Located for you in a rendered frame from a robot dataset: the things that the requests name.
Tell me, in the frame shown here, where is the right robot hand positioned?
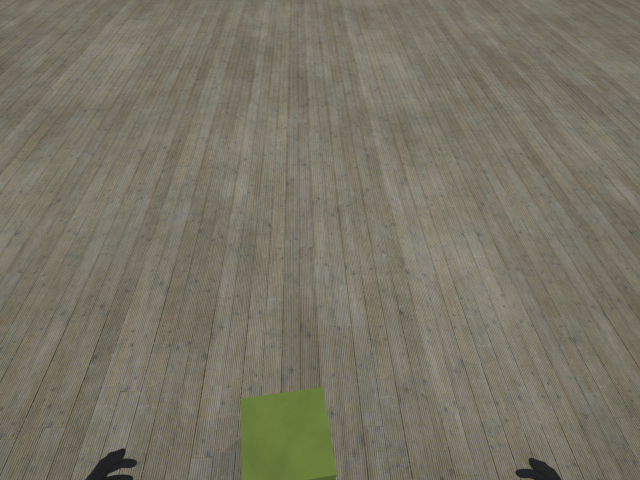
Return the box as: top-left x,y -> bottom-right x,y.
516,458 -> 562,480

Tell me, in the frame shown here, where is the left robot hand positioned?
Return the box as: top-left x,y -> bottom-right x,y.
85,448 -> 137,480

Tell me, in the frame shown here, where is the carton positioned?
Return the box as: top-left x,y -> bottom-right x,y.
240,387 -> 337,480

